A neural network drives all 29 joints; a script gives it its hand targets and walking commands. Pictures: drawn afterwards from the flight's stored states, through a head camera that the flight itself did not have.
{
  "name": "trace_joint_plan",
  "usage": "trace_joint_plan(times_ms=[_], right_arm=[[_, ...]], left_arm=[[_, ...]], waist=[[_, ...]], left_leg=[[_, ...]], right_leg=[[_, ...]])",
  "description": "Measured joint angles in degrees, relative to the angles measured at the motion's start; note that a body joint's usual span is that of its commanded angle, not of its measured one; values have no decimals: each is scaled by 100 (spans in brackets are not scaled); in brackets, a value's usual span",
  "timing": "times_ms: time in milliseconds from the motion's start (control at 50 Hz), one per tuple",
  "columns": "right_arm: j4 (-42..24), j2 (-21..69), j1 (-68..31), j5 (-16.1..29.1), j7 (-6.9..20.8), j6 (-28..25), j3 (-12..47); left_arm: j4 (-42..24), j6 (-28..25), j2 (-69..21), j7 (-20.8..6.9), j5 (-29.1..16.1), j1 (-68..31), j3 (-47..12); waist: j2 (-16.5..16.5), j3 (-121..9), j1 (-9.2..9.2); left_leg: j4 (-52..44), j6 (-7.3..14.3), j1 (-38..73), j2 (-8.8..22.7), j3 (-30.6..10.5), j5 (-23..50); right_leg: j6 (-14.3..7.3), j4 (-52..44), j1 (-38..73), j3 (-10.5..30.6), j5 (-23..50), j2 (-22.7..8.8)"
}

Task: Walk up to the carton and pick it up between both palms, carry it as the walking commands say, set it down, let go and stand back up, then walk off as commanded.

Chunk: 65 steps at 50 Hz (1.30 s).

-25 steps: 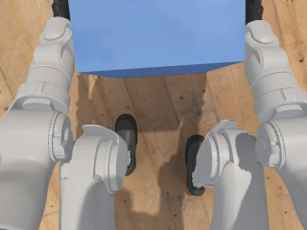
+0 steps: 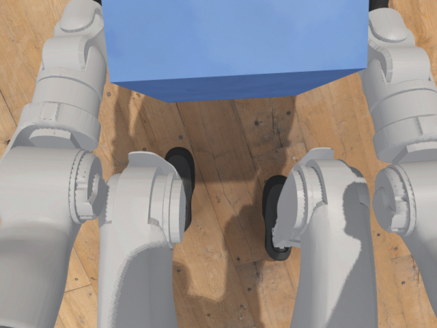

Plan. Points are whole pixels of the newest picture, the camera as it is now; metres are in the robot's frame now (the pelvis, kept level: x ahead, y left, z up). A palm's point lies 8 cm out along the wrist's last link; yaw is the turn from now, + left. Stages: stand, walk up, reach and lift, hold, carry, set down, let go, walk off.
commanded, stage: reach and lift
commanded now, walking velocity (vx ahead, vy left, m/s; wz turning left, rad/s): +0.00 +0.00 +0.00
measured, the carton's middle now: (230, 46) +0.50 +0.01 -0.20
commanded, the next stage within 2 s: none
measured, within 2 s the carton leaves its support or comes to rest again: neither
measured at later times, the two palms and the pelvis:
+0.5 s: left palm (89, 4) +0.53 +0.18 -0.10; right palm out of the picture +0.53 -0.19 -0.10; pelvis -0.01 +0.00 +0.02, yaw -2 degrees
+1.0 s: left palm (51, 0) +0.51 +0.18 -0.04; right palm out of the picture +0.51 -0.18 -0.03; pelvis -0.02 +0.00 +0.06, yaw -2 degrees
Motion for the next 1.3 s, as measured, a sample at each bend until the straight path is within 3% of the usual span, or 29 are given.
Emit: trace_joint_plan(times_ms=[360,540,1300], right_arm=[[-206,-95,4,0,84,465,0],[-641,-143,120,0,90,602,0],[-913,140,497,-357,117,1151,-95]], left_arm=[[-380,263,-110,120,0,323,0],[-1082,519,-119,217,0,577,6],[-1585,1229,-320,166,195,1093,601]], waist=[[0,1,42],[0,15,138],[0,-12,149]], left_leg=[[-162,-4,396,44,-117,-15],[-246,-7,607,48,-117,-72],[-1386,1,2408,33,-121,13]], right_leg=[[38,-310,346,-66,179,159],[47,-409,542,-49,154,184],[51,-1615,2269,7,384,209]])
